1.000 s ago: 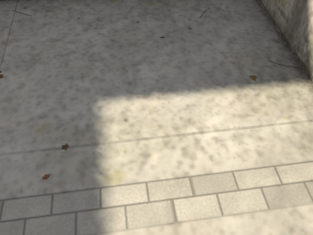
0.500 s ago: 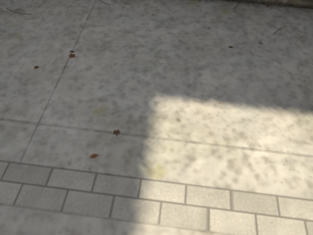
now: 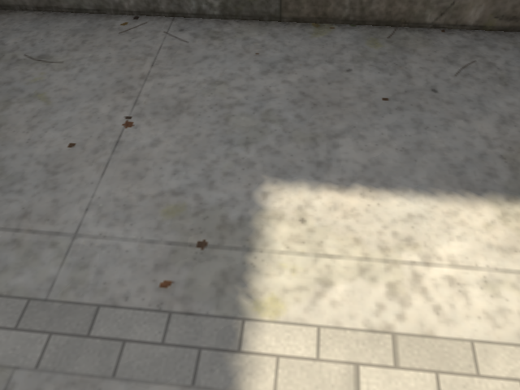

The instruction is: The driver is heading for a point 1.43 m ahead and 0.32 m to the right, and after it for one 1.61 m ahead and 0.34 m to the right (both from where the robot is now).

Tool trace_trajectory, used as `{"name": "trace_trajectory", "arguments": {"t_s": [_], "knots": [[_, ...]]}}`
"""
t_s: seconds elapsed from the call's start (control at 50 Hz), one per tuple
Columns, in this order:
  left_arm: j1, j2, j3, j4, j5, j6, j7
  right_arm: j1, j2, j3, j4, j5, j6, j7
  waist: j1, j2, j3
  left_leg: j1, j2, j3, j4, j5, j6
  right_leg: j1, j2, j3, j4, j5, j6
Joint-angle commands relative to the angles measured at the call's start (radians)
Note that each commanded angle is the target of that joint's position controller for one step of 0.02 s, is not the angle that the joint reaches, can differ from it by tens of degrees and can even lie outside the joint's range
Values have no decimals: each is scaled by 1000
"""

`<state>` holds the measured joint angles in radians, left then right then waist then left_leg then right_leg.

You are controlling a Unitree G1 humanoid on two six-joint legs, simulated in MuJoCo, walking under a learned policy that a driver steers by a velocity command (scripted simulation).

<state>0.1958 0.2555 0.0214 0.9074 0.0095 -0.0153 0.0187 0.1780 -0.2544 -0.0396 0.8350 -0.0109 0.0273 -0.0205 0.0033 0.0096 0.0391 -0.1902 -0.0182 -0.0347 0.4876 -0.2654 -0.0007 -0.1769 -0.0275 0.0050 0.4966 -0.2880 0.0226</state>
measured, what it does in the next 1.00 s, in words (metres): walks ahead: right foot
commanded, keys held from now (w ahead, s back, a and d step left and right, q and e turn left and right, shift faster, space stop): no key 0.20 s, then w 0.80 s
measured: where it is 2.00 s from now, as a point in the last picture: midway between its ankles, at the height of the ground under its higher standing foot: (285, 280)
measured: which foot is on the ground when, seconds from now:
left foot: down 0.00-0.88, up 0.90-1.00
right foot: down 0.00-0.44, up 0.46-0.86, down 0.88-1.00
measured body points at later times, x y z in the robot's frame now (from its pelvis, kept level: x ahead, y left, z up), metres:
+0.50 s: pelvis +0.05 +0.02 +0.00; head +0.06 +0.03 +0.45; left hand +0.10 +0.29 -0.15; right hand +0.08 -0.25 -0.14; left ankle +0.01 +0.11 -0.74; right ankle -0.01 -0.12 -0.71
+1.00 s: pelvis +0.30 -0.05 -0.01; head +0.33 -0.05 +0.44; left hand +0.44 +0.22 -0.12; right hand +0.31 -0.31 -0.15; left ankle +0.17 +0.10 -0.64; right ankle +0.37 -0.13 -0.74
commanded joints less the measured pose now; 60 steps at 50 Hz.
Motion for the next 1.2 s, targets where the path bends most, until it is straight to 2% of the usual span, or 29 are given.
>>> {"name": "trace_trajectory", "arguments": {"t_s": [0.02,0.2,0.22,0.26,0.3,0.34,0.36,0.4,0.42,0.44,0.46,0.48,0.5,0.52,0.54,0.6,0.68,0.78,0.82,0.86,0.88,0.9,0.92,0.94,0.96,0.98,1.02,1.1,1.2], "knots": [[-9,128,24,-27,-1,-11,7,-19,-101,-25,-28,2,-14,-6,4,-15,-26,18,43,-43,-70,158,14,-27,-36,39,-95,136,-20],[-10,115,15,33,-4,-6,8,16,-107,-25,66,6,-17,-17,2,-6,-19,26,43,-33,-75,182,3,-21,-20,29,-101,149,-28],[7,112,14,46,-6,-4,9,34,-102,-23,82,7,-16,-19,2,-11,-40,32,28,-17,-71,86,5,-14,-9,20,-105,50,-33],[11,135,23,51,-19,3,14,40,-106,-27,92,19,-16,-23,4,-43,10,-51,-10,17,-23,-252,26,-65,-9,46,-117,-299,-74],[36,153,29,48,-26,-6,16,17,-94,-24,79,23,-38,-20,20,-88,93,-179,-9,19,38,-347,42,-96,-86,169,-184,-497,-134],[92,201,46,67,-34,-26,14,0,-56,-16,69,32,-74,-5,26,-189,108,-242,-10,72,186,-202,38,-51,-235,379,-294,-563,-219],[91,208,51,67,-35,-32,13,-9,-57,-16,66,35,-88,3,24,-197,120,-237,16,53,221,-174,49,-74,-278,438,-323,-538,-247],[8,192,47,37,-41,-37,6,57,-49,-16,91,43,-106,16,-36,-181,118,-98,27,60,80,-172,84,-148,-247,365,-295,-434,-220],[-49,174,42,17,-44,-35,1,143,-57,-23,133,43,-110,18,-81,-154,99,70,9,67,-38,-99,92,-227,-179,266,-238,-350,-177],[-84,133,32,-2,-37,-39,-3,233,-90,-36,173,36,-109,17,-109,-72,65,209,51,-21,-85,-49,96,-305,-101,155,-83,-210,-127],[-119,63,14,-39,-29,-53,-6,354,-181,-62,204,35,-112,16,-135,195,21,333,226,-348,-236,-201,176,-450,33,-32,250,-121,-48],[-134,92,21,-67,-37,-73,-2,397,-224,-65,204,25,-125,31,-144,277,19,381,383,-640,-320,-166,285,-592,68,10,484,-270,-38],[-98,124,31,-55,-54,-85,-9,328,-150,-42,187,15,-138,31,-92,143,51,381,393,-594,-298,-110,291,-666,9,77,626,-248,-58],[-63,117,29,-37,-63,-93,-20,289,-112,-31,169,15,-145,33,-67,106,53,388,351,-488,-292,-55,260,-691,-24,85,663,-163,-82],[-68,114,31,-34,-57,-99,-25,263,-115,-30,162,18,-145,36,-55,71,55,394,329,-409,-304,-6,231,-720,-54,66,654,-86,-94],[-117,84,33,-49,-35,-97,-48,282,-62,-6,166,13,-122,31,-53,83,45,344,255,-207,-329,286,185,-660,-87,11,543,49,-71],[-275,22,5,-116,-29,-87,-58,284,-115,-10,156,12,-107,3,-79,69,87,167,197,-76,-390,302,181,-507,-39,-60,236,214,-17],[-333,80,13,-161,-40,-82,-64,312,-145,-26,177,33,-113,-2,-51,99,113,200,258,-48,-404,335,161,-385,-13,-37,48,302,-59],[-261,121,33,-150,-39,-84,-65,286,-162,-35,170,27,-104,-1,5,110,44,269,274,-25,-294,607,136,-283,15,-44,43,266,-95],[4,179,73,-71,-42,-75,-53,267,-155,-34,159,13,-84,0,136,112,-125,218,220,27,31,847,94,48,65,-78,54,223,-143],[177,235,92,-33,-34,-68,-42,278,-123,-19,135,-2,-80,0,189,18,-246,-4,171,46,335,583,68,341,-96,113,73,148,-197],[245,303,101,-4,-18,-67,-51,425,53,25,128,7,-101,13,92,-297,-413,-347,-39,14,717,-186,7,614,-348,652,-103,-165,-374],[197,203,74,-9,-25,-74,-55,349,-45,6,133,36,-130,18,121,-221,-347,-456,-18,-116,855,-287,30,544,-334,790,-254,-288,-347],[94,161,62,-26,-25,-83,-54,238,-115,-15,92,65,-148,20,96,-172,-171,-533,35,-90,885,-209,53,392,-313,634,-267,-225,-300],[9,139,54,-45,-19,-92,-56,182,-124,-16,79,62,-156,13,62,-68,-106,-487,93,-73,839,-108,63,239,-280,503,-284,-86,-278],[-38,115,48,-50,-8,-99,-60,159,-121,-24,78,46,-153,5,30,-37,-62,-437,130,-60,781,-47,61,115,-243,393,-300,47,-264],[-59,86,40,-40,2,-106,-64,198,-86,-27,85,33,-128,2,-23,-74,-60,-333,167,-67,709,0,57,6,-191,279,-347,126,-254],[10,129,47,-3,-6,-110,-45,90,-78,-30,36,19,-103,-2,-21,-50,12,-430,192,-41,540,94,17,-43,-185,193,-419,174,-279],[102,157,49,22,-16,-94,-19,-101,-57,-21,-22,15,-119,13,38,-41,33,-453,152,6,208,365,-5,17,-139,86,-420,259,-232]]}}
Next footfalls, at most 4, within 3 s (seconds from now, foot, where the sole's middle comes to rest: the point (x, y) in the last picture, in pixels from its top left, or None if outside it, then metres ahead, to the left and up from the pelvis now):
0.88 right None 0.41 -0.13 -0.77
1.42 left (241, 315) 0.73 0.10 -0.77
1.96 right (321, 232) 1.02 -0.15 -0.77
2.46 left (266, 167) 1.31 0.03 -0.77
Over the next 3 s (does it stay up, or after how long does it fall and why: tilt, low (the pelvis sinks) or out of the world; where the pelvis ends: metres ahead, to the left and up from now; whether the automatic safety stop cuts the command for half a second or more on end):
stays up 1.18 -0.09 0.00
